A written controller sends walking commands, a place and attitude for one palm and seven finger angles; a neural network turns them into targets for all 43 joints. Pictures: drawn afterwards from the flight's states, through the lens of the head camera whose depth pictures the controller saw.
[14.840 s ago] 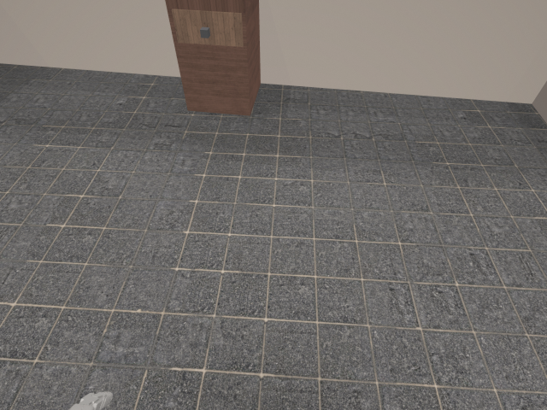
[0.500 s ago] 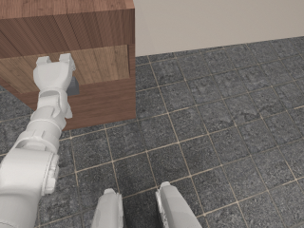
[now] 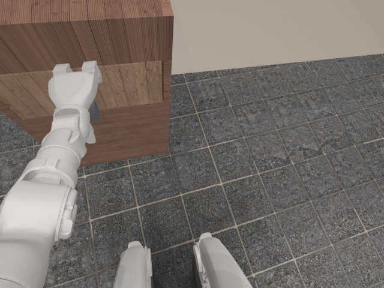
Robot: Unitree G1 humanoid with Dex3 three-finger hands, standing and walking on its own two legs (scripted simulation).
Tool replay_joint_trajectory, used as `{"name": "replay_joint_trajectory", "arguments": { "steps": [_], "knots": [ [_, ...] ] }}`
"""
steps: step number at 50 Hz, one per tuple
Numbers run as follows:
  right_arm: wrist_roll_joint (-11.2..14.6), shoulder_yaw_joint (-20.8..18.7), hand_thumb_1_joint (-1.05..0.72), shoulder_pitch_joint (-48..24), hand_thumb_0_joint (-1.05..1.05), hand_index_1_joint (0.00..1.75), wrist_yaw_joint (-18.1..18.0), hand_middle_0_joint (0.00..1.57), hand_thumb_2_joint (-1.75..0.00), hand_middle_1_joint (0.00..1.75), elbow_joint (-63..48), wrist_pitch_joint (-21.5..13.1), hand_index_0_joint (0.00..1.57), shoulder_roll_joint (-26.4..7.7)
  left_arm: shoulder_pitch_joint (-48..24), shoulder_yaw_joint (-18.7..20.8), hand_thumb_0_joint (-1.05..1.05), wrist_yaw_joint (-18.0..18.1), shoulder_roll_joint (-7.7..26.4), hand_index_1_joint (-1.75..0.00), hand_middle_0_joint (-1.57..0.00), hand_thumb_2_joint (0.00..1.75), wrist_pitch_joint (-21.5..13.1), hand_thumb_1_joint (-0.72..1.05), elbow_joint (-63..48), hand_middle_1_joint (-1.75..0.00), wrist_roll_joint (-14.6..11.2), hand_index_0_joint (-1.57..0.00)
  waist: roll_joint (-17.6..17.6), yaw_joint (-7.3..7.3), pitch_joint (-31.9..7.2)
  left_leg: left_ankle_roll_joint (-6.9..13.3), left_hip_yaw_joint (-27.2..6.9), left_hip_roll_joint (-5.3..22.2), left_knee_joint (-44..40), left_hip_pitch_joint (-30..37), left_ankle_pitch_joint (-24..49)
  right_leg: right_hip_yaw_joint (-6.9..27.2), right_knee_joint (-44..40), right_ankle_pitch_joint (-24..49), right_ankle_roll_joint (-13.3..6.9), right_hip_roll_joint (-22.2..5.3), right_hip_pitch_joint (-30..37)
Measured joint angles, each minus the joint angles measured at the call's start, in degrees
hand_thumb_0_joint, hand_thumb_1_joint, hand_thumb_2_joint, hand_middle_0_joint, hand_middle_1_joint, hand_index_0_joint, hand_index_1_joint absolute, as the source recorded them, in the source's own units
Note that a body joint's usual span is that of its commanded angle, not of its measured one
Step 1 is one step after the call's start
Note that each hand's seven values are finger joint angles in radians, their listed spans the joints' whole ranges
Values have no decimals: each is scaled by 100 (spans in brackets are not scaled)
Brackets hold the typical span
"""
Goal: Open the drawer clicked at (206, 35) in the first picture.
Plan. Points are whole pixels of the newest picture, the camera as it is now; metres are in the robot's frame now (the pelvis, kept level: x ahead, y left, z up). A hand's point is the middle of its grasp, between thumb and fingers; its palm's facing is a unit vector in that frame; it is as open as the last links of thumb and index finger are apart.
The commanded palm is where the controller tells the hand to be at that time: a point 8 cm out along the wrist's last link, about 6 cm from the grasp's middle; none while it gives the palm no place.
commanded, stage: move the hooked fingers above the handle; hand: left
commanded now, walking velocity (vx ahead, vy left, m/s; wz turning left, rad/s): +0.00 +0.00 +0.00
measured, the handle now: (87, 104) +0.57 +0.19 -0.10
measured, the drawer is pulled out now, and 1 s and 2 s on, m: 0.00 0.00 0.00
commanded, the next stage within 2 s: lift the fingers back up to retry in 0.82 s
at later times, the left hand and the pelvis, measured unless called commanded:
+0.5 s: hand (88, 97) +0.53 +0.16 -0.02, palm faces -0.03 -0.06 -1.00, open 13.8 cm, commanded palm +0.51 +0.17 +0.02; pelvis +0.00 +0.00 +0.00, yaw +1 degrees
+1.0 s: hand (79, 97) +0.53 +0.18 -0.02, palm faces +0.01 -0.03 -1.00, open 13.8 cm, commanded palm +0.51 +0.18 +0.02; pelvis -0.01 -0.01 +0.00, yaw +1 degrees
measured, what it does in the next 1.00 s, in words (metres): stands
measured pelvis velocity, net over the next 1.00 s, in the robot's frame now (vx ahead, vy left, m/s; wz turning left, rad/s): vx -0.01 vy -0.01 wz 0.02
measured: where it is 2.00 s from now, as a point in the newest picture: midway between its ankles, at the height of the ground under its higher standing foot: outside the picture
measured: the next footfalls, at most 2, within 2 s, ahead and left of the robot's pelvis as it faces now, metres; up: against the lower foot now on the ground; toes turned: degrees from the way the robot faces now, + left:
none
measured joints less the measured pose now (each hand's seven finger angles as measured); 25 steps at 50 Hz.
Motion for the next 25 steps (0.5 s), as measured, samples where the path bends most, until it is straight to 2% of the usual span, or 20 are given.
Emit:
{"name": "replay_joint_trajectory", "arguments": {
  "steps": [3, 8, 11, 15, 17, 20, 23, 25],
  "knots": [
    [-23, -24, -91, 64, 0, 30, 0, 20, -90, 30, -38, 39, 20, -32, 210, 190, 0, 214, 58, -120, -34, 30, -163, -48, -296, -121, 122, -32, 30, 60, 15, 17, 63, 16, 127, -129, -52, 59, 151, -43, 16, 14, -161],
    [8, -65, -91, 57, 0, 30, 65, 20, -90, 30, 64, 81, 20, 7, 446, 322, 0, 515, 147, -120, -34, 30, 78, -48, -458, -121, 83, -32, 65, 243, 152, 35, 138, 3, 188, -187, -51, 129, 269, -57, 43, -1, -258],
    [45, -92, -91, 45, 0, 30, 80, 20, -90, 30, 172, 41, 20, 76, 468, 211, 0, 447, 180, -120, -33, 30, 257, -48, -451, -121, -68, -32, 66, 352, 199, 30, 120, -33, 108, -144, 10, 111, 211, -25, 41, -38, -207],
    [72, -138, -91, 55, 0, 30, 57, 21, -90, 30, 335, -45, 20, 163, 358, -284, 0, 150, 53, -120, -33, 30, 345, -48, -474, -120, -344, -32, 37, 445, 176, 6, 12, -100, -80, 41, 107, 7, 9, 25, 20, -101, 33],
    [73, -124, -91, 52, 0, 30, 22, 21, -90, 30, 378, -84, 20, 179, 246, -473, 0, 16, -44, -120, -33, 30, 276, -48, -408, -120, -368, -32, 4, 415, 122, -10, -47, -117, -161, 138, 138, -50, -93, 46, 4, -116, 159],
    [59, -99, -91, 40, 0, 30, -21, 21, -90, 30, 353, -134, 20, 160, 7, -651, 0, -34, -165, -120, -33, 30, 166, -49, -161, -120, -264, -32, -28, 268, 16, -33, -120, -123, -202, 192, 148, -121, -171, 55, -22, -117, 249],
    [15, -63, -91, 8, 0, 30, -21, 21, -90, 30, 239, -132, 20, 84, -213, -502, 0, 85, -207, -120, -32, 30, 72, -49, 78, -120, -85, -32, -26, 80, -73, -44, -134, -89, -121, 105, 111, -133, -119, 42, -38, -81, 165],
    [-11, -39, -91, -10, 0, 30, -7, 21, -90, 30, 137, -93, 20, 15, -308, -315, 0, 247, -196, -120, -33, 30, 130, -49, 199, -121, -3, -32, -7, -10, -82, -41, -106, -55, -28, 10, 71, -106, -30, 26, -38, -48, 54]
  ]
}}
